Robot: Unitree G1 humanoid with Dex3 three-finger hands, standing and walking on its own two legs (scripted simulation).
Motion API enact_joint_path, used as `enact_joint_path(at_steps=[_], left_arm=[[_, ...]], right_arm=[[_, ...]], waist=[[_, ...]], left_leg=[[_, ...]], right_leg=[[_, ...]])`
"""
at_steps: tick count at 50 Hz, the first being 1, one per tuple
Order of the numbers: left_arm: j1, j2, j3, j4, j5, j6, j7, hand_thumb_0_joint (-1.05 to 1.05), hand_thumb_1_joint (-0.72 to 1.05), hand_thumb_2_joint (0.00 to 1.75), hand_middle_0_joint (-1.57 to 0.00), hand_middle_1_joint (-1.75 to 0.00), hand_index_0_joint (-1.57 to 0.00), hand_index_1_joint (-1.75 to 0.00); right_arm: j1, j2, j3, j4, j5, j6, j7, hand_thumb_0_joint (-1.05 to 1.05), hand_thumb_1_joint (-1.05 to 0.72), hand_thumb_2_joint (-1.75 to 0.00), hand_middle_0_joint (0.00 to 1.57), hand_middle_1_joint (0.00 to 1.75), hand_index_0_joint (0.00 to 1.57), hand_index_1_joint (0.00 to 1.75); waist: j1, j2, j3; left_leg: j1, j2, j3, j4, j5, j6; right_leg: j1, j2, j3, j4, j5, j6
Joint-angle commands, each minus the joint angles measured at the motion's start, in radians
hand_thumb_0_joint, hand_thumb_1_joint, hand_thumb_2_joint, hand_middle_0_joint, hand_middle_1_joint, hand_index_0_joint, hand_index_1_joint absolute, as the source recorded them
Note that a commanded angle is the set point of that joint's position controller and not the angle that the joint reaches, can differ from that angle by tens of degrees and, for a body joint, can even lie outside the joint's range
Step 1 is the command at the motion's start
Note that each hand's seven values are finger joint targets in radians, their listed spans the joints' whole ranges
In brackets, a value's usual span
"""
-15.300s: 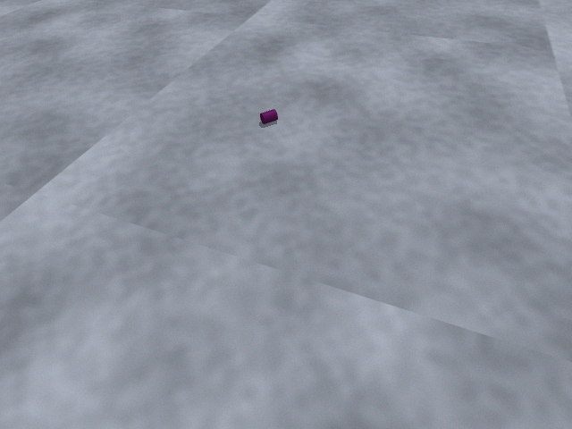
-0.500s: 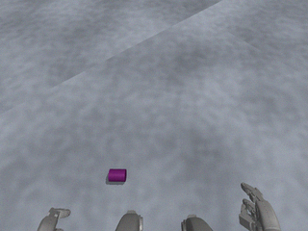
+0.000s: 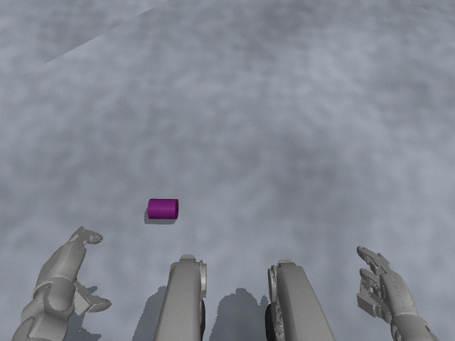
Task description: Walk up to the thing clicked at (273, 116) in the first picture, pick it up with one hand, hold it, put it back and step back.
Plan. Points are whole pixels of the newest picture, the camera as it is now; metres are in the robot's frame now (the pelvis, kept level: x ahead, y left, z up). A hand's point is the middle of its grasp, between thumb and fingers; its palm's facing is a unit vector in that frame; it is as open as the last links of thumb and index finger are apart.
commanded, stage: rise first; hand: left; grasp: from above
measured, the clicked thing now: (163, 208) +0.48 +0.25 -0.52
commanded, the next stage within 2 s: none
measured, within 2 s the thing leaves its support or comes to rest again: neither
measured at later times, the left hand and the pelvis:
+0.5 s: hand (118, 235) +0.35 +0.31 -0.30, palm faces -0.48 -0.20 -0.85, open 13.7 cm; pelvis -0.05 +0.00 -0.16, yaw -4 degrees
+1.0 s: hand (128, 221) +0.40 +0.31 -0.36, palm faces -0.47 -0.03 -0.88, open 13.4 cm; pelvis -0.04 +0.01 -0.21, yaw -7 degrees
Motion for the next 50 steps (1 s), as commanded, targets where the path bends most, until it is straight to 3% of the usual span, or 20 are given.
enact_joint_path(at_steps=[1, 5, 7, 11, 15, 16, 18, 25, 31, 42, 46, 50], left_arm=[[-0.178, 0.3, 0.115, -0.057, 0.1, -0.093, 0.047, 0.0, -0.53, 0.96, -0.15, -1.0, -0.14, -1.01], [-0.326, 0.33, 0.104, 0.027, 0.177, -0.135, 0.048, 0.0, -0.52, 0.96, -0.15, -1.01, -0.15, -1.01], [-0.411, 0.387, 0.117, 0.068, 0.225, -0.159, 0.049, 0.0, -0.51, 0.95, -0.17, -0.99, -0.16, -1.0], [-0.522, 0.433, 0.118, 0.118, 0.296, -0.204, 0.06, 0.0, -0.51, 0.95, -0.17, -1.0, -0.17, -1.0], [-0.621, 0.467, 0.106, 0.183, 0.36, -0.244, 0.078, 0.0, -0.5, 0.96, -0.16, -0.97, -0.16, -0.97], [-0.661, 0.503, 0.119, 0.179, 0.375, -0.258, 0.088, 0.0, -0.49, 0.96, -0.16, -0.96, -0.16, -0.96], [-0.71, 0.521, 0.116, 0.179, 0.404, -0.275, 0.107, 0.0, -0.48, 0.95, -0.16, -0.95, -0.15, -0.96], [-0.818, 0.576, 0.111, 0.311, 0.509, -0.309, 0.188, 0.0, -0.48, 0.99, -0.11, -0.92, -0.1, -0.93], [-0.89, 0.595, 0.086, 0.403, 0.594, -0.314, 0.237, 0.0, -0.47, 0.98, -0.13, -0.89, -0.12, -0.9], [-0.989, 0.631, 0.065, 0.486, 0.679, -0.345, 0.292, 0.0, -0.38, 0.88, -0.19, -0.83, -0.19, -0.83], [-0.996, 0.654, 0.077, 0.482, 0.711, -0.351, 0.315, 0.0, -0.37, 0.87, -0.21, -0.82, -0.21, -0.82], [-1.005, 0.653, 0.077, 0.499, 0.723, -0.35, 0.336, 0.0, -0.39, 0.88, -0.2, -0.82, -0.2, -0.82]], right_arm=[[0.062, -0.17, -0.072, -0.053, -0.003, -0.019, 0.004, 0.0, -0.92, -0.91, 0.2, 0.3, 0.2, 0.3], [0.086, -0.174, -0.081, -0.016, -0.014, 0.012, 0.022, 0.0, -0.93, -0.91, 0.2, 0.3, 0.2, 0.3], [0.107, -0.18, -0.084, 0.003, -0.018, 0.027, 0.027, 0.0, -0.93, -0.91, 0.2, 0.3, 0.2, 0.3], [0.129, -0.186, -0.081, 0.025, -0.028, 0.055, 0.036, 0.0, -0.94, -0.91, 0.2, 0.3, 0.2, 0.3], [0.142, -0.189, -0.076, 0.041, -0.035, 0.086, 0.042, 0.0, -0.92, -0.91, 0.2, 0.3, 0.2, 0.3], [0.141, -0.189, -0.072, 0.042, -0.038, 0.093, 0.044, 0.0, -0.91, -0.91, 0.2, 0.3, 0.2, 0.3], [0.149, -0.192, -0.071, 0.043, -0.043, 0.109, 0.047, 0.0, -0.91, -0.91, 0.2, 0.3, 0.2, 0.3], [0.151, -0.211, -0.052, 0.068, -0.068, 0.158, 0.059, 0.0, -0.87, -0.89, 0.2, 0.3, 0.2, 0.3], [0.166, -0.211, -0.035, 0.088, -0.091, 0.19, 0.07, 0.0, -0.89, -0.9, 0.2, 0.3, 0.2, 0.3], [0.16, -0.222, -0.016, 0.113, -0.128, 0.212, 0.082, 0.0, -0.9, -0.9, 0.2, 0.3, 0.2, 0.3], [0.167, -0.219, -0.01, 0.12, -0.14, 0.22, 0.086, 0.0, -0.9, -0.9, 0.2, 0.3, 0.2, 0.3], [0.163, -0.219, -0.014, 0.129, -0.143, 0.227, 0.089, 0.0, -0.91, -0.9, 0.2, 0.3, 0.2, 0.3]], waist=[[0.025, 0.125, -0.494], [0.01, 0.088, -0.544], [0.014, 0.079, -0.574], [0.013, 0.074, -0.616], [-0.005, 0.07, -0.575], [-0.002, 0.09, -0.572], [-0.006, 0.12, -0.608], [-0.039, 0.188, -0.519], [-0.056, 0.216, -0.523], [-0.1, 0.229, -0.506], [-0.089, 0.268, -0.565], [-0.097, 0.261, -0.551]], left_leg=[[0.311, -0.01, 0.027, -0.076, 0.293, 0.037], [0.207, -0.008, 0.03, 0.034, 0.281, 0.045], [0.175, -0.006, 0.034, 0.085, 0.261, 0.05], [0.1, -0.007, 0.04, 0.16, 0.224, 0.052], [-0.004, -0.009, 0.04, 0.202, 0.105, 0.052], [-0.025, -0.01, 0.039, 0.207, 0.076, 0.052], [-0.008, -0.009, 0.034, 0.224, 0.07, 0.049], [-0.057, -0.01, -0.005, 0.253, -0.025, 0.046], [-0.089, -0.021, 0.014, 0.329, 0.039, 0.046], [-0.121, -0.017, 0.003, 0.41, 0.066, 0.046], [-0.079, -0.014, 0.009, 0.441, 0.153, 0.046], [-0.098, -0.012, 0.005, 0.45, 0.152, 0.046]], right_leg=[[0.04, 0.02, -0.039, -0.069, 0.295, -0.059], [-0.027, 0.025, -0.051, 0.005, 0.289, -0.055], [-0.04, 0.026, -0.055, 0.03, 0.278, -0.052], [-0.085, 0.032, -0.064, 0.09, 0.253, -0.052], [-0.155, 0.038, -0.081, 0.126, 0.15, -0.054], [-0.171, 0.039, -0.087, 0.144, 0.121, -0.055], [-0.198, 0.043, -0.098, 0.173, 0.113, -0.058], [-0.361, 0.043, -0.136, 0.264, 0.042, -0.065], [-0.393, 0.043, -0.136, 0.302, 0.091, -0.069], [-0.45, 0.048, -0.156, 0.36, 0.122, -0.063], [-0.429, 0.056, -0.159, 0.387, 0.188, -0.062], [-0.448, 0.06, -0.165, 0.402, 0.188, -0.062]])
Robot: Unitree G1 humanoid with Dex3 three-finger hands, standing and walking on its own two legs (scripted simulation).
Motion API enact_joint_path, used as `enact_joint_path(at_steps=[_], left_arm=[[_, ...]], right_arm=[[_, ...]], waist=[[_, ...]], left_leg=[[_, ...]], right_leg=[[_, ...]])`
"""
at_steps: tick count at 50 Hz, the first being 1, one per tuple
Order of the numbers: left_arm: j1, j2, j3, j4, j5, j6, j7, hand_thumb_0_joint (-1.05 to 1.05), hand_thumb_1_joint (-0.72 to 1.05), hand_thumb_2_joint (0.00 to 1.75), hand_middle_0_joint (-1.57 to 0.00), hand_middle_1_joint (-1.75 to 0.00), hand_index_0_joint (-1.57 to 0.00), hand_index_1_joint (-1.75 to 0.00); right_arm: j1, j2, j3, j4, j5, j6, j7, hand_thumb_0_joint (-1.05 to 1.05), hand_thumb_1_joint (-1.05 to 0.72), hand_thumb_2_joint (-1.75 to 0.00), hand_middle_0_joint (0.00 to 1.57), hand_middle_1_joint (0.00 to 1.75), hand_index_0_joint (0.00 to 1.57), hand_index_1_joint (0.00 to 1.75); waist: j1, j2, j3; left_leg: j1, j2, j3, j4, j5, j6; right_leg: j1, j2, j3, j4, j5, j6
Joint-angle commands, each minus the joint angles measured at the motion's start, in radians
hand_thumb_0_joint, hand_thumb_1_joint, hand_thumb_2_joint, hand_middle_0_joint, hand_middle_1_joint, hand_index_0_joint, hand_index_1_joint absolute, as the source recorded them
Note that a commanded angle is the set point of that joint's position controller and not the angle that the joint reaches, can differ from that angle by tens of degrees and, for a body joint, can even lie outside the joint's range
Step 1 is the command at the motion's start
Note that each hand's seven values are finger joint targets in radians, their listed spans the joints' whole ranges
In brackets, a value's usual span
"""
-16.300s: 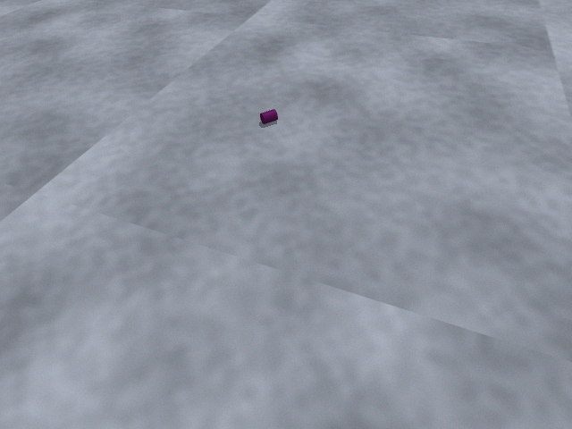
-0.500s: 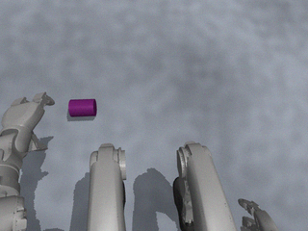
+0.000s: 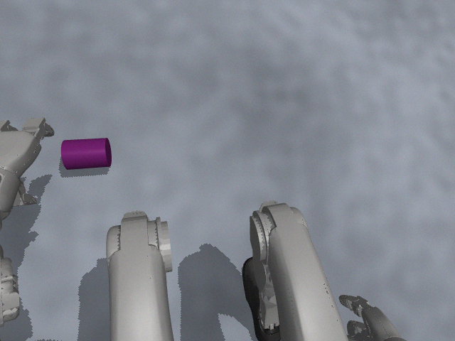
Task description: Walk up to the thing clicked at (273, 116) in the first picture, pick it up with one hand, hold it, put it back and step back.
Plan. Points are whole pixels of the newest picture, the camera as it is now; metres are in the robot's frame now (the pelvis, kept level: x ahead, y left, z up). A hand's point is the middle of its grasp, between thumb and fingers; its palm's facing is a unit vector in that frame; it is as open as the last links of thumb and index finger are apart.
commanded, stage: rise first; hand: left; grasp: from above
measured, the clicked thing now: (87, 153) +0.49 +0.30 -0.31
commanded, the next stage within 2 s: none
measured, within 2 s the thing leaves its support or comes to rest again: neither
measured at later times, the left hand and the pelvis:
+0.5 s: hand (35, 166) +0.42 +0.35 -0.18, palm faces -0.45 -0.06 -0.89, open 13.4 cm; pelvis +0.00 +0.00 -0.02, yaw -1 degrees
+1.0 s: hand (44, 159) +0.44 +0.34 -0.19, palm faces -0.45 -0.06 -0.89, open 13.8 cm; pelvis +0.00 +0.00 -0.02, yaw -2 degrees
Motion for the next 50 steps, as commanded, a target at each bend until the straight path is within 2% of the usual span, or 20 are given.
enact_joint_path(at_steps=[1, 4, 6, 7, 10, 13, 15, 20, 21, 22, 23, 24, 28, 29, 31, 33, 36, 39, 48, 50], left_arm=[[-0.276, 0.303, 0.053, -0.116, -0.003, -0.005, 0.059, 0.0, -0.38, 0.87, -0.2, -0.83, -0.2, -0.83], [-0.275, 0.296, 0.046, -0.1, 0.013, -0.009, 0.065, 0.0, -0.38, 0.87, -0.21, -0.82, -0.21, -0.82], [-0.293, 0.331, 0.061, -0.116, 0.023, -0.014, 0.073, 0.0, -0.36, 0.86, -0.22, -0.83, -0.22, -0.83], [-0.288, 0.325, 0.06, -0.107, 0.021, -0.013, 0.077, 0.0, -0.37, 0.86, -0.22, -0.82, -0.21, -0.82], [-0.295, 0.306, 0.047, -0.071, 0.024, -0.014, 0.084, 0.0, -0.39, 0.88, -0.2, -0.85, -0.2, -0.85], [-0.308, 0.337, 0.068, -0.079, 0.027, -0.013, 0.103, 0.0, -0.38, 0.87, -0.2, -0.85, -0.21, -0.85], [-0.306, 0.31, 0.041, -0.045, 0.033, -0.006, 0.107, 0.0, -0.39, 0.88, -0.2, -0.87, -0.2, -0.86], [-0.329, 0.33, 0.053, -0.029, 0.031, 0.005, 0.126, 0.0, -0.41, 0.89, -0.18, -0.89, -0.19, -0.88], [-0.343, 0.33, 0.051, -0.036, 0.034, 0.007, 0.129, 0.0, -0.41, 0.9, -0.17, -0.9, -0.18, -0.89], [-0.33, 0.322, 0.045, -0.028, 0.035, 0.012, 0.127, 0.0, -0.42, 0.9, -0.17, -0.9, -0.18, -0.89], [-0.342, 0.323, 0.034, -0.021, 0.039, 0.013, 0.126, 0.0, -0.42, 0.9, -0.17, -0.9, -0.18, -0.9], [-0.341, 0.33, 0.047, -0.02, 0.034, 0.014, 0.127, 0.0, -0.42, 0.91, -0.17, -0.9, -0.17, -0.9], [-0.346, 0.328, 0.04, -0.007, 0.03, 0.021, 0.123, 0.0, -0.44, 0.92, -0.15, -0.93, -0.15, -0.92], [-0.343, 0.33, 0.043, -0.012, 0.028, 0.021, 0.122, 0.0, -0.52, 1.0, -0.14, -0.91, -0.11, -0.94], [-0.347, 0.343, 0.049, -0.013, 0.026, 0.024, 0.125, 0.0, -0.46, 0.94, -0.16, -0.92, -0.15, -0.92], [-0.334, 0.321, 0.034, 0.002, 0.029, 0.025, 0.121, 0.0, -0.47, 0.94, -0.15, -0.93, -0.14, -0.94], [-0.366, 0.34, 0.044, -0.02, 0.026, 0.023, 0.121, 0.0, -0.47, 0.95, -0.14, -0.94, -0.14, -0.94], [-0.357, 0.335, 0.039, 0.007, 0.028, 0.027, 0.123, 0.0, -0.5, 0.97, -0.13, -0.95, -0.12, -0.95], [-0.387, 0.343, 0.03, 0.015, 0.034, 0.028, 0.125, 0.0, -0.49, 0.96, -0.13, -0.94, -0.13, -0.95], [-0.381, 0.34, 0.029, 0.045, 0.032, 0.03, 0.127, 0.0, -0.48, 0.96, -0.14, -0.93, -0.13, -0.93]], right_arm=[[0.17, -0.239, -0.076, -0.018, -0.012, 0.001, -0.012, 0.0, -0.91, -0.9, 0.2, 0.3, 0.2, 0.3], [0.173, -0.237, -0.068, -0.014, -0.018, 0.007, -0.01, 0.0, -0.91, -0.9, 0.2, 0.3, 0.2, 0.3], [0.165, -0.241, -0.068, -0.016, -0.021, 0.008, -0.01, 0.0, -0.91, -0.9, 0.2, 0.3, 0.2, 0.3], [0.165, -0.243, -0.071, -0.015, -0.021, 0.008, -0.011, 0.0, -0.91, -0.9, 0.2, 0.3, 0.2, 0.3], [0.163, -0.238, -0.059, -0.012, -0.028, 0.008, -0.01, 0.0, -0.91, -0.9, 0.2, 0.3, 0.2, 0.3], [0.16, -0.239, -0.056, -0.01, -0.031, 0.007, -0.011, 0.0, -0.91, -0.9, 0.2, 0.3, 0.2, 0.3], [0.158, -0.237, -0.052, -0.006, -0.034, 0.004, -0.01, 0.0, -0.91, -0.9, 0.2, 0.3, 0.2, 0.3], [0.158, -0.24, -0.048, -0.001, -0.035, -0.003, -0.012, 0.0, -0.91, -0.9, 0.2, 0.3, 0.2, 0.3], [0.162, -0.24, -0.044, -0.001, -0.039, -0.003, -0.012, 0.0, -0.91, -0.9, 0.2, 0.3, 0.2, 0.3], [0.162, -0.242, -0.046, 0.0, -0.037, -0.004, -0.012, 0.0, -0.91, -0.9, 0.2, 0.3, 0.2, 0.3], [0.165, -0.241, -0.042, 0.002, -0.039, -0.004, -0.012, 0.0, -0.91, -0.9, 0.2, 0.3, 0.2, 0.3], [0.167, -0.244, -0.043, 0.003, -0.036, -0.004, -0.012, 0.0, -0.91, -0.9, 0.2, 0.3, 0.2, 0.3], [0.171, -0.245, -0.038, 0.004, -0.04, -0.007, -0.011, 0.0, -0.91, -0.9, 0.2, 0.3, 0.2, 0.3], [0.175, -0.244, -0.036, 0.004, -0.043, -0.007, -0.01, 0.0, -0.91, -0.9, 0.2, 0.3, 0.2, 0.3], [0.175, -0.242, -0.035, 0.002, -0.039, -0.006, -0.009, 0.0, -0.91, -0.9, 0.2, 0.3, 0.2, 0.3], [0.177, -0.241, -0.031, 0.002, -0.044, -0.007, -0.006, 0.0, -0.91, -0.9, 0.2, 0.3, 0.2, 0.3], [0.18, -0.248, -0.03, 0.004, -0.042, -0.01, -0.007, 0.0, -0.91, -0.9, 0.2, 0.3, 0.2, 0.3], [0.18, -0.248, -0.027, 0.002, -0.039, -0.011, -0.005, 0.0, -0.91, -0.9, 0.2, 0.3, 0.2, 0.3], [0.185, -0.255, -0.015, 0.003, -0.044, -0.016, -0.004, 0.0, -0.91, -0.9, 0.2, 0.3, 0.2, 0.3], [0.185, -0.254, -0.011, -0.001, -0.042, -0.017, -0.003, 0.0, -0.91, -0.9, 0.2, 0.3, 0.2, 0.3]], waist=[[0.006, 0.302, -0.661], [0.001, 0.28, -0.654], [0.003, 0.308, -0.673], [0.006, 0.301, -0.669], [-0.013, 0.285, -0.637], [-0.001, 0.297, -0.663], [-0.017, 0.305, -0.645], [-0.012, 0.316, -0.646], [-0.022, 0.326, -0.652], [-0.018, 0.325, -0.66], [-0.03, 0.322, -0.655], [-0.023, 0.316, -0.651], [-0.035, 0.32, -0.645], [-0.032, 0.32, -0.647], [-0.031, 0.306, -0.65], [-0.039, 0.308, -0.634], [-0.041, 0.333, -0.663], [-0.046, 0.322, -0.62], [-0.062, 0.343, -0.638], [-0.067, 0.323, -0.607]], left_leg=[[0.593, 0.005, 0.114, -0.228, 0.151, 0.051], [0.575, 0.004, 0.111, -0.212, 0.164, 0.057], [0.585, 0.005, 0.111, -0.208, 0.166, 0.054], [0.597, 0.007, 0.108, -0.209, 0.161, 0.054], [0.563, 0.007, 0.106, -0.196, 0.15, 0.058], [0.561, 0.005, 0.112, -0.188, 0.154, 0.057], [0.564, 0.007, 0.104, -0.188, 0.144, 0.054], [0.544, 0.005, 0.111, -0.182, 0.13, 0.052], [0.552, 0.005, 0.107, -0.18, 0.14, 0.052], [0.566, 0.007, 0.106, -0.177, 0.155, 0.053], [0.543, 0.005, 0.109, -0.169, 0.148, 0.053], [0.538, 0.003, 0.11, -0.174, 0.145, 0.053], [0.537, 0.005, 0.106, -0.167, 0.146, 0.053], [0.537, 0.004, 0.107, -0.166, 0.154, 0.054], [0.517, 0.004, 0.11, -0.159, 0.153, 0.056], [0.523, 0.004, 0.105, -0.163, 0.157, 0.055], [0.547, 0.008, 0.101, -0.164, 0.167, 0.051], [0.522, 0.006, 0.101, -0.168, 0.143, 0.051], [0.542, 0.01, 0.095, -0.156, 0.161, 0.05], [0.514, 0.009, 0.098, -0.151, 0.15, 0.053]], right_leg=[[0.197, 0.011, -0.102, -0.227, 0.205, -0.088], [0.206, 0.01, -0.103, -0.221, 0.218, -0.084], [0.204, 0.013, -0.103, -0.214, 0.22, -0.085], [0.191, 0.012, -0.106, -0.21, 0.212, -0.086], [0.181, 0.015, -0.108, -0.208, 0.207, -0.084], [0.193, 0.014, -0.104, -0.207, 0.214, -0.083], [0.163, 0.016, -0.112, -0.193, 0.204, -0.086], [0.163, 0.015, -0.109, -0.188, 0.197, -0.086], [0.164, 0.016, -0.113, -0.184, 0.206, -0.085], [0.164, 0.016, -0.112, -0.183, 0.218, -0.084], [0.172, 0.018, -0.109, -0.187, 0.22, -0.084], [0.174, 0.016, -0.109, -0.184, 0.217, -0.084], [0.173, 0.015, -0.112, -0.182, 0.221, -0.083], [0.187, 0.015, -0.11, -0.187, 0.229, -0.082], [0.199, 0.016, -0.107, -0.191, 0.233, -0.081], [0.194, 0.016, -0.111, -0.185, 0.235, -0.082], [0.189, 0.016, -0.116, -0.177, 0.242, -0.083], [0.176, 0.016, -0.117, -0.182, 0.224, -0.085], [0.18, 0.018, -0.123, -0.174, 0.24, -0.082], [0.177, 0.017, -0.12, -0.178, 0.236, -0.082]])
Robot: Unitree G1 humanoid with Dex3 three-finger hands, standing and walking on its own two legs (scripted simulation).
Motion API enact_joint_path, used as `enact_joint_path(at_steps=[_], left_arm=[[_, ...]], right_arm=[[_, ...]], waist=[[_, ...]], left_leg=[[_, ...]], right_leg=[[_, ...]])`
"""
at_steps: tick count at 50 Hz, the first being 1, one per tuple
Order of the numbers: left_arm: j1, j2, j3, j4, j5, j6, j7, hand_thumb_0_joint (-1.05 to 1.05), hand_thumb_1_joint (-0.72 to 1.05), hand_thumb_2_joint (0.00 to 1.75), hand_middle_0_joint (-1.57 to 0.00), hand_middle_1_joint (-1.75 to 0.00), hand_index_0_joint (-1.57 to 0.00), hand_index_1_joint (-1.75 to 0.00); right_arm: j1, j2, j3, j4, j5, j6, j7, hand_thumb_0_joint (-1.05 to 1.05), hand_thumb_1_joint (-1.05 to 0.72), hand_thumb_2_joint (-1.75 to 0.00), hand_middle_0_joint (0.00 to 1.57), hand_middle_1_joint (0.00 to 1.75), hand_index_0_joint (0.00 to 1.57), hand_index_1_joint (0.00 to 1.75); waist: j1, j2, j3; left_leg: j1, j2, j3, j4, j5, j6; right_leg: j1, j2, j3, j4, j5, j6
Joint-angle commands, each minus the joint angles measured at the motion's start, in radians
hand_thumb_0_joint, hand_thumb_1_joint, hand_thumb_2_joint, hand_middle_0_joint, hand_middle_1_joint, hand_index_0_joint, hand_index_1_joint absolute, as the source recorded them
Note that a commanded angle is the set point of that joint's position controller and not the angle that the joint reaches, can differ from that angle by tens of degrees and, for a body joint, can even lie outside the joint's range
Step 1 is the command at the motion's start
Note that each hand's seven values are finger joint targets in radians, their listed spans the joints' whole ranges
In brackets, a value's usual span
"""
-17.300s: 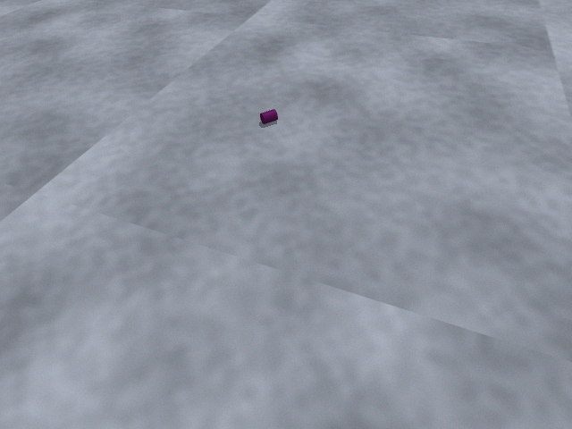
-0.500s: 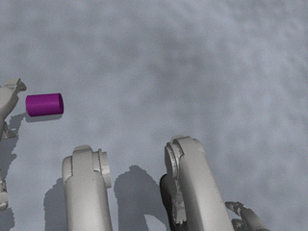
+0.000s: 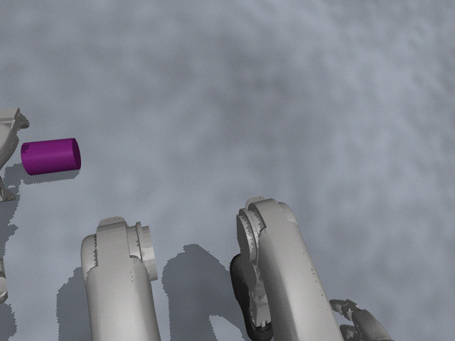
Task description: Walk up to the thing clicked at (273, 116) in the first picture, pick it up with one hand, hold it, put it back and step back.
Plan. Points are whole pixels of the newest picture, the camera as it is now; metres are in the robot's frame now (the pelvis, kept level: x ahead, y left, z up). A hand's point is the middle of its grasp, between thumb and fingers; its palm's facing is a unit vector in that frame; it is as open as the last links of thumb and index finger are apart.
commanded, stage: rise first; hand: left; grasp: from above
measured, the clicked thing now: (53, 156) +0.47 +0.32 -0.29
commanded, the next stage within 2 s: approach in 1.08 s
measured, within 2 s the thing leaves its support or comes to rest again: neither
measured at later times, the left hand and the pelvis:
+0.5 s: hand out of the picture +0.43 +0.36 -0.17, palm faces -0.45 -0.07 -0.89, open 13.7 cm; pelvis +0.00 +0.00 +0.00, yaw -1 degrees
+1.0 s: hand out of the picture +0.43 +0.36 -0.16, palm faces -0.45 -0.06 -0.89, open 13.8 cm; pelvis +0.00 +0.00 +0.00, yaw -1 degrees
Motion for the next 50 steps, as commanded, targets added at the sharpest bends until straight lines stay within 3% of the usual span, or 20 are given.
enact_joint_path(at_steps=[1, 4, 8, 9, 12, 19, 22, 24, 28, 30, 33, 37, 38, 43, 46, 49, 50], left_arm=[[-0.289, 0.28, 0.031, -0.125, -0.017, -0.003, 0.038, 0.0, -0.48, 0.96, -0.14, -0.94, -0.14, -0.94], [-0.296, 0.304, 0.042, -0.117, -0.023, -0.001, 0.04, 0.0, -0.48, 0.95, -0.14, -0.94, -0.13, -0.94], [-0.283, 0.289, 0.022, -0.068, -0.008, 0.004, 0.041, 0.0, -0.48, 0.96, -0.15, -0.94, -0.14, -0.94], [-0.302, 0.3, 0.034, -0.095, -0.022, 0.001, 0.042, 0.0, -0.47, 0.95, -0.14, -0.94, -0.14, -0.94], [-0.318, 0.326, 0.043, -0.13, -0.014, 0.003, 0.042, 0.0, -0.48, 0.96, -0.15, -0.94, -0.14, -0.94], [-0.272, 0.318, 0.038, -0.115, -0.023, 0.016, 0.021, 0.0, -0.48, 0.95, -0.14, -0.95, -0.14, -0.95], [-0.304, 0.336, 0.052, -0.202, -0.034, 0.014, 0.012, 0.0, -0.48, 0.95, -0.14, -0.95, -0.14, -0.95], [-0.278, 0.297, 0.034, -0.17, -0.043, 0.019, -0.001, 0.0, -0.48, 0.94, -0.14, -0.95, -0.14, -0.95], [-0.278, 0.311, 0.046, -0.201, -0.046, 0.012, -0.01, 0.0, -0.49, 0.96, -0.13, -0.96, -0.13, -0.96], [-0.27, 0.279, 0.019, -0.169, -0.044, 0.012, -0.017, 0.0, -0.49, 0.95, -0.14, -0.96, -0.13, -0.96], [-0.282, 0.308, 0.037, -0.17, -0.041, 0.003, -0.013, 0.0, -0.49, 0.96, -0.14, -0.95, -0.13, -0.95], [-0.315, 0.3, 0.022, -0.172, -0.036, -0.003, -0.013, 0.0, -0.5, 0.96, -0.15, -0.94, -0.14, -0.95], [-0.305, 0.319, 0.036, -0.163, -0.03, -0.004, -0.009, 0.0, -0.49, 0.96, -0.15, -0.94, -0.14, -0.95], [-0.31, 0.295, 0.017, -0.163, -0.034, 0.002, -0.012, 0.0, -0.5, 0.96, -0.15, -0.94, -0.14, -0.95], [-0.325, 0.339, 0.04, -0.181, -0.029, 0.002, -0.013, 0.0, -0.49, 0.96, -0.15, -0.94, -0.14, -0.95], [-0.306, 0.288, 0.004, -0.144, -0.033, 0.003, -0.018, 0.0, -0.5, 0.96, -0.14, -0.95, -0.14, -0.95], [-0.31, 0.308, 0.019, -0.163, -0.038, 0.003, -0.017, 0.0, -0.51, 0.97, -0.13, -0.96, -0.13, -0.97]], right_arm=[[0.185, -0.259, -0.068, -0.013, -0.009, -0.001, -0.014, 0.0, -0.91, -0.9, 0.2, 0.3, 0.2, 0.3], [0.179, -0.263, -0.066, -0.017, -0.002, -0.004, -0.018, 0.0, -0.91, -0.9, 0.2, 0.3, 0.2, 0.3], [0.182, -0.262, -0.054, -0.019, -0.009, -0.005, -0.016, 0.0, -0.91, -0.9, 0.2, 0.3, 0.2, 0.3], [0.183, -0.266, -0.056, -0.02, -0.007, -0.006, -0.018, 0.0, -0.91, -0.9, 0.2, 0.3, 0.2, 0.3], [0.19, -0.266, -0.053, -0.017, -0.012, -0.008, -0.019, 0.0, -0.91, -0.9, 0.2, 0.3, 0.2, 0.3], [0.197, -0.263, -0.053, -0.023, -0.007, -0.009, -0.013, 0.0, -0.91, -0.9, 0.2, 0.3, 0.2, 0.3], [0.198, -0.266, -0.058, -0.027, -0.003, -0.004, -0.012, 0.0, -0.91, -0.9, 0.2, 0.3, 0.2, 0.3], [0.194, -0.264, -0.064, -0.03, 0.001, -0.003, -0.01, 0.0, -0.91, -0.9, 0.2, 0.3, 0.2, 0.3], [0.201, -0.266, -0.065, -0.032, 0.008, 0.003, -0.008, 0.0, -0.91, -0.9, 0.2, 0.3, 0.2, 0.3], [0.194, -0.262, -0.064, -0.034, 0.01, 0.004, -0.007, 0.0, -0.91, -0.9, 0.2, 0.3, 0.2, 0.3], [0.202, -0.265, -0.06, -0.035, 0.011, 0.004, -0.009, 0.0, -0.91, -0.9, 0.2, 0.3, 0.2, 0.3], [0.202, -0.265, -0.055, -0.035, 0.009, 0.001, -0.01, 0.0, -0.91, -0.9, 0.2, 0.3, 0.2, 0.3], [0.205, -0.268, -0.054, -0.034, 0.011, 0.003, -0.012, 0.0, -0.91, -0.9, 0.2, 0.3, 0.2, 0.3], [0.203, -0.265, -0.052, -0.038, 0.008, -0.001, -0.013, 0.0, -0.91, -0.9, 0.2, 0.3, 0.2, 0.3], [0.203, -0.267, -0.052, -0.044, 0.01, 0.003, -0.014, 0.0, -0.91, -0.9, 0.2, 0.3, 0.2, 0.3], [0.201, -0.265, -0.05, -0.045, 0.012, 0.005, -0.014, 0.0, -0.91, -0.9, 0.2, 0.3, 0.2, 0.3], [0.201, -0.266, -0.048, -0.044, 0.013, 0.004, -0.015, 0.0, -0.91, -0.9, 0.2, 0.3, 0.2, 0.3]], waist=[[-0.003, 0.351, -0.642], [0.006, 0.354, -0.647], [-0.012, 0.351, -0.614], [-0.011, 0.33, -0.631], [-0.007, 0.369, -0.664], [-0.006, 0.374, -0.656], [0.007, 0.409, -0.706], [0.0, 0.395, -0.66], [0.008, 0.394, -0.673], [-0.006, 0.38, -0.633], [-0.004, 0.358, -0.63], [-0.019, 0.357, -0.634], [-0.01, 0.352, -0.646], [-0.015, 0.374, -0.632], [-0.007, 0.391, -0.664], [-0.021, 0.363, -0.639], [-0.009, 0.374, -0.645]], left_leg=[[0.568, 0.007, 0.126, -0.228, 0.165, 0.06], [0.567, 0.007, 0.125, -0.233, 0.144, 0.058], [0.545, 0.004, 0.126, -0.23, 0.132, 0.059], [0.539, 0.005, 0.124, -0.224, 0.132, 0.062], [0.571, 0.007, 0.128, -0.214, 0.175, 0.059], [0.576, 0.007, 0.121, -0.221, 0.18, 0.058], [0.621, 0.009, 0.12, -0.23, 0.217, 0.054], [0.603, 0.009, 0.12, -0.235, 0.196, 0.056], [0.599, 0.008, 0.117, -0.24, 0.192, 0.054], [0.587, 0.008, 0.111, -0.245, 0.168, 0.054], [0.563, 0.006, 0.12, -0.236, 0.167, 0.06], [0.576, 0.008, 0.117, -0.234, 0.167, 0.06], [0.57, 0.006, 0.117, -0.238, 0.165, 0.059], [0.577, 0.006, 0.121, -0.246, 0.152, 0.058], [0.578, 0.006, 0.121, -0.248, 0.154, 0.056], [0.571, 0.007, 0.114, -0.247, 0.153, 0.058], [0.581, 0.005, 0.118, -0.25, 0.16, 0.058]], right_leg=[[0.239, 0.004, -0.103, -0.241, 0.241, -0.085], [0.229, 0.005, -0.105, -0.24, 0.221, -0.089], [0.229, 0.008, -0.107, -0.242, 0.216, -0.088], [0.237, 0.007, -0.106, -0.25, 0.219, -0.085], [0.265, 0.005, -0.101, -0.243, 0.256, -0.082], [0.257, 0.005, -0.105, -0.232, 0.257, -0.086], [0.268, 0.005, -0.108, -0.23, 0.284, -0.087], [0.244, 0.003, -0.109, -0.236, 0.266, -0.087], [0.254, 0.002, -0.111, -0.236, 0.264, -0.088], [0.226, 0.002, -0.112, -0.234, 0.244, -0.09], [0.254, 0.003, -0.106, -0.253, 0.249, -0.085], [0.247, 0.003, -0.108, -0.256, 0.246, -0.084], [0.255, 0.003, -0.109, -0.253, 0.245, -0.085], [0.252, 0.002, -0.107, -0.263, 0.235, -0.085], [0.261, 0.002, -0.107, -0.251, 0.237, -0.086], [0.241, 0.004, -0.112, -0.256, 0.237, -0.087], [0.243, 0.003, -0.108, -0.257, 0.241, -0.087]])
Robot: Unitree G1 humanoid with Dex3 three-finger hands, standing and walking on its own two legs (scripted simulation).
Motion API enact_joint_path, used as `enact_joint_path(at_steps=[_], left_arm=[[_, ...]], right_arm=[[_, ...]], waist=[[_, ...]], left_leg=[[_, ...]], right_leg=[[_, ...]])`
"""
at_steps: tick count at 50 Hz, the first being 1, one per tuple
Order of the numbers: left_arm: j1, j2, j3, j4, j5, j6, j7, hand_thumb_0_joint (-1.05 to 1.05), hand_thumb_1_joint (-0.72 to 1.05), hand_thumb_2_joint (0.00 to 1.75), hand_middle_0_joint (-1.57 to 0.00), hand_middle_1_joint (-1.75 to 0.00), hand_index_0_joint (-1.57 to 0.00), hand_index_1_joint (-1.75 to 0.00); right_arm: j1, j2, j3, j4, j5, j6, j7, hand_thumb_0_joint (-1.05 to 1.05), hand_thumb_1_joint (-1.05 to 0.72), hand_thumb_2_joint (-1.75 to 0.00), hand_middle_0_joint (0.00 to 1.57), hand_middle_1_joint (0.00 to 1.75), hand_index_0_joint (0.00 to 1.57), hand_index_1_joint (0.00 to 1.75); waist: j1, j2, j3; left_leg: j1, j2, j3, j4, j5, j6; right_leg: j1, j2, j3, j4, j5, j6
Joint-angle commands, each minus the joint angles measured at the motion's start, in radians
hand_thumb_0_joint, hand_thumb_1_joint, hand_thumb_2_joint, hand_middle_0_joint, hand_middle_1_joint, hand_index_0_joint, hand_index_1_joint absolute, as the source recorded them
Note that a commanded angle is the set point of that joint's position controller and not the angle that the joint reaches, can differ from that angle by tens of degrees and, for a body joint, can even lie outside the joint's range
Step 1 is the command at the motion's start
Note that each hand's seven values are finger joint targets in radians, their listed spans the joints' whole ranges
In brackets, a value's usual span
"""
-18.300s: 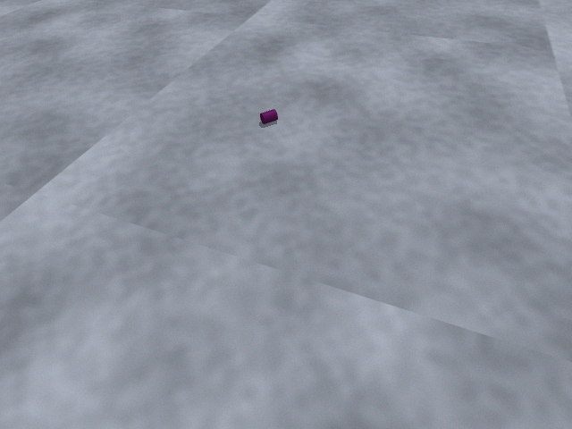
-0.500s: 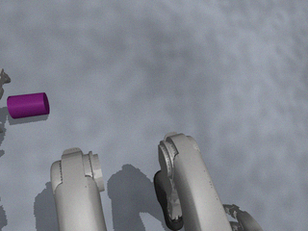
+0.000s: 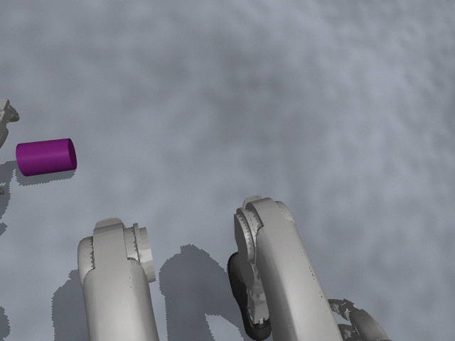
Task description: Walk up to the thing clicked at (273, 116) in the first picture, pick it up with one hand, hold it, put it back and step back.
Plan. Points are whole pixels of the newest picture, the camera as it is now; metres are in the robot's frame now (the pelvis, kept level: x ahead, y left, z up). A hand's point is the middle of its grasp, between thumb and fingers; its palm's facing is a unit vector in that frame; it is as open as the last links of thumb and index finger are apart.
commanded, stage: rise first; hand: left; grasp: from above
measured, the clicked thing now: (48, 156) +0.48 +0.32 -0.29
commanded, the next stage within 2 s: approach in 0.08 s
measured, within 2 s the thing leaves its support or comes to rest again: neither
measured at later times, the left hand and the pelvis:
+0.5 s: hand (24, 142) +0.46 +0.32 -0.16, palm faces -0.42 -0.03 -0.91, open 13.4 cm; pelvis +0.00 +0.00 +0.00, yaw +0 degrees
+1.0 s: hand (11, 147) +0.45 +0.34 -0.16, palm faces -0.47 -0.04 -0.88, open 12.6 cm; pelvis +0.00 +0.00 +0.00, yaw +0 degrees
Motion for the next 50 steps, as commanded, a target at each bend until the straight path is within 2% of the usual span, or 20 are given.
enact_joint_path(at_steps=[1, 5, 9, 11, 15, 17, 18, 20, 22, 24, 27, 28, 32, 34, 36, 38, 41, 44, 47, 50], left_arm=[[-0.278, 0.281, 0.044, -0.145, -0.02, -0.002, 0.032, 0.0, -0.5, 0.96, -0.14, -0.96, -0.13, -0.97], [-0.273, 0.246, 0.017, -0.115, -0.025, 0.0, 0.032, 0.0, -0.48, 0.95, -0.14, -0.96, -0.14, -0.96], [-0.291, 0.295, 0.056, -0.157, -0.017, -0.004, 0.04, 0.0, -0.55, 1.02, -0.18, -0.88, -0.13, -0.93], [-0.298, 0.243, 0.02, -0.163, -0.022, -0.003, 0.038, 0.0, -0.45, 0.93, -0.16, -0.96, -0.17, -0.95], [-0.374, 0.172, -0.037, -0.19, -0.02, 0.001, 0.049, 0.0, -0.43, 0.91, -0.17, -0.95, -0.18, -0.95], [-0.384, 0.134, -0.065, -0.167, -0.018, 0.014, 0.058, 0.0, -0.42, 0.89, -0.17, -0.97, -0.19, -0.95], [-0.424, 0.127, -0.074, -0.161, -0.019, 0.019, 0.065, 0.0, -0.42, 0.89, -0.17, -0.97, -0.18, -0.95], [-0.418, 0.14, -0.065, -0.098, -0.009, 0.039, 0.085, 0.0, -0.42, 0.89, -0.16, -0.97, -0.18, -0.95], [-0.454, 0.121, -0.085, -0.085, 0.006, 0.06, 0.096, 0.0, -0.41, 0.9, -0.19, -0.95, -0.2, -0.94], [-0.457, 0.167, -0.056, -0.039, 0.014, 0.085, 0.113, 0.0, -0.4, 0.89, -0.21, -0.93, -0.21, -0.93], [-0.423, 0.169, -0.053, 0.029, 0.015, 0.129, 0.117, 0.0, -0.38, 0.89, -0.23, -0.91, -0.23, -0.9], [-0.4, 0.159, -0.063, 0.06, 0.008, 0.142, 0.112, 0.0, -0.39, 0.91, -0.23, -0.9, -0.23, -0.9], [-0.353, 0.248, -0.007, 0.003, -0.024, 0.172, 0.092, 0.0, -0.36, 0.88, -0.28, -0.84, -0.27, -0.85], [-0.311, 0.238, -0.009, -0.011, -0.046, 0.176, 0.071, 0.0, -0.35, 0.85, -0.28, -0.84, -0.27, -0.84], [-0.319, 0.254, 0.005, -0.07, -0.071, 0.169, 0.051, 0.0, -0.35, 0.85, -0.27, -0.83, -0.27, -0.83], [-0.323, 0.251, -0.005, -0.107, -0.079, 0.148, 0.028, 0.0, -0.36, 0.85, -0.27, -0.82, -0.26, -0.83], [-0.345, 0.255, 0.011, -0.166, -0.09, 0.111, 0.011, 0.0, -0.33, 0.84, -0.3, -0.79, -0.29, -0.8], [-0.363, 0.234, 0.001, -0.219, -0.082, 0.076, -0.001, 0.0, -0.3, 0.86, -0.32, -0.81, -0.31, -0.82], [-0.381, 0.171, -0.042, -0.222, -0.083, 0.055, -0.012, 0.0, -0.29, 0.92, -0.33, -0.84, -0.31, -0.86], [-0.362, 0.159, -0.058, -0.177, -0.075, 0.046, -0.007, 0.0, -0.34, 0.88, -0.28, -0.85, -0.28, -0.85]], right_arm=[[0.19, -0.26, -0.078, -0.014, -0.001, 0.002, -0.016, 0.0, -0.91, -0.9, 0.2, 0.3, 0.2, 0.3], [0.178, -0.259, -0.076, -0.017, 0.001, 0.003, -0.017, 0.0, -0.91, -0.9, 0.2, 0.3, 0.2, 0.3], [0.191, -0.262, -0.077, -0.015, -0.001, -0.001, -0.02, 0.0, -0.92, -0.9, 0.2, 0.3, 0.2, 0.3], [0.191, -0.256, -0.08, -0.018, 0.001, -0.003, -0.018, 0.0, -0.91, -0.9, 0.2, 0.3, 0.2, 0.3], [0.218, -0.258, -0.087, -0.006, 0.002, -0.012, -0.018, 0.0, -0.91, -0.9, 0.2, 0.3, 0.2, 0.3], [0.223, -0.256, -0.085, -0.002, 0.001, -0.017, -0.019, 0.0, -0.91, -0.9, 0.2, 0.3, 0.2, 0.3], [0.233, -0.259, -0.084, 0.005, 0.0, -0.02, -0.02, 0.0, -0.91, -0.9, 0.2, 0.3, 0.2, 0.3], [0.239, -0.263, -0.076, 0.0, 0.0, -0.023, -0.023, 0.0, -0.91, -0.9, 0.2, 0.3, 0.2, 0.3], [0.238, -0.262, -0.068, 0.001, -0.005, -0.027, -0.025, 0.0, -0.91, -0.9, 0.2, 0.3, 0.2, 0.3], [0.238, -0.265, -0.057, -0.009, -0.006, -0.03, -0.027, 0.0, -0.91, -0.9, 0.2, 0.3, 0.2, 0.3], [0.23, -0.264, -0.042, -0.027, -0.005, -0.035, -0.026, 0.0, -0.91, -0.9, 0.2, 0.3, 0.2, 0.3], [0.223, -0.265, -0.04, -0.032, -0.002, -0.039, -0.027, 0.0, -0.91, -0.9, 0.2, 0.3, 0.2, 0.3], [0.212, -0.269, -0.032, -0.062, 0.008, -0.045, -0.029, 0.0, -0.91, -0.9, 0.2, 0.3, 0.2, 0.3], [0.207, -0.261, -0.027, -0.074, 0.012, -0.045, -0.025, 0.0, -0.91, -0.9, 0.2, 0.3, 0.2, 0.3], [0.21, -0.265, -0.035, -0.076, 0.02, -0.043, -0.028, 0.0, -0.91, -0.9, 0.2, 0.3, 0.2, 0.3], [0.21, -0.26, -0.036, -0.071, 0.019, -0.037, -0.028, 0.0, -0.91, -0.9, 0.2, 0.3, 0.2, 0.3], [0.236, -0.273, -0.048, -0.062, 0.016, -0.035, -0.032, 0.0, -0.91, -0.9, 0.2, 0.3, 0.2, 0.3], [0.258, -0.269, -0.06, -0.046, 0.011, -0.03, -0.031, 0.0, -0.91, -0.9, 0.2, 0.3, 0.2, 0.3], [0.278, -0.273, -0.069, -0.028, 0.009, -0.027, -0.026, 0.0, -0.91, -0.9, 0.2, 0.3, 0.2, 0.3], [0.279, -0.27, -0.066, -0.021, 0.007, -0.021, -0.021, 0.0, -0.91, -0.9, 0.2, 0.3, 0.2, 0.3]], waist=[[0.004, 0.374, -0.664], [-0.007, 0.378, -0.622], [0.006, 0.363, -0.662], [-0.005, 0.384, -0.667], [-0.049, 0.399, -0.664], [-0.054, 0.401, -0.67], [-0.073, 0.4, -0.665], [-0.072, 0.391, -0.636], [-0.083, 0.404, -0.64], [-0.071, 0.43, -0.646], [-0.078, 0.388, -0.62], [-0.08, 0.357, -0.61], [-0.041, 0.365, -0.673], [-0.043, 0.359, -0.674], [-0.036, 0.345, -0.685], [-0.045, 0.356, -0.684], [-0.049, 0.349, -0.663], [-0.055, 0.386, -0.676], [-0.082, 0.363, -0.665], [-0.074, 0.363, -0.662]], left_leg=[[0.587, 0.01, 0.119, -0.247, 0.143, 0.045], [0.569, 0.01, 0.119, -0.253, 0.122, 0.044], [0.573, 0.009, 0.123, -0.244, 0.132, 0.047], [0.597, 0.011, 0.121, -0.253, 0.135, 0.044], [0.606, 0.013, 0.115, -0.255, 0.136, 0.042], [0.633, 0.017, 0.111, -0.256, 0.148, 0.04], [0.616, 0.018, 0.111, -0.252, 0.141, 0.04], [0.601, 0.016, 0.11, -0.261, 0.133, 0.039], [0.607, 0.017, 0.116, -0.261, 0.132, 0.039], [0.6, 0.013, 0.124, -0.265, 0.141, 0.038], [0.556, 0.012, 0.13, -0.263, 0.13, 0.047], [0.539, 0.013, 0.131, -0.255, 0.12, 0.052], [0.532, 0.011, 0.145, -0.251, 0.139, 0.058], [0.512, 0.012, 0.145, -0.248, 0.154, 0.059], [0.505, 0.012, 0.142, -0.245, 0.146, 0.059], [0.495, 0.014, 0.141, -0.24, 0.132, 0.057], [0.491, 0.01, 0.142, -0.223, 0.127, 0.052], [0.543, 0.011, 0.133, -0.228, 0.126, 0.045], [0.56, 0.013, 0.125, -0.22, 0.144, 0.045], [0.566, 0.014, 0.118, -0.23, 0.158, 0.044]], right_leg=[[0.236, 0.008, -0.105, -0.236, 0.224, -0.092], [0.208, 0.006, -0.107, -0.234, 0.209, -0.093], [0.24, 0.006, -0.102, -0.241, 0.218, -0.09], [0.227, 0.006, -0.103, -0.239, 0.221, -0.092], [0.208, 0.004, -0.109, -0.244, 0.233, -0.091], [0.193, 0.004, -0.111, -0.242, 0.244, -0.092], [0.188, 0.005, -0.113, -0.245, 0.241, -0.092], [0.183, 0.003, -0.116, -0.242, 0.237, -0.093], [0.181, 0.004, -0.113, -0.248, 0.24, -0.094], [0.198, 0.003, -0.109, -0.242, 0.25, -0.096], [0.214, 0.006, -0.105, -0.251, 0.246, -0.095], [0.215, 0.008, -0.102, -0.257, 0.241, -0.093], [0.292, 0.008, -0.087, -0.26, 0.256, -0.088], [0.333, 0.01, -0.082, -0.251, 0.275, -0.085], [0.325, 0.009, -0.084, -0.255, 0.26, -0.086], [0.342, 0.012, -0.079, -0.258, 0.247, -0.084], [0.323, 0.005, -0.083, -0.271, 0.231, -0.089], [0.305, 0.002, -0.091, -0.271, 0.227, -0.089], [0.285, 0.0, -0.099, -0.274, 0.247, -0.088], [0.283, 0.002, -0.109, -0.268, 0.258, -0.085]])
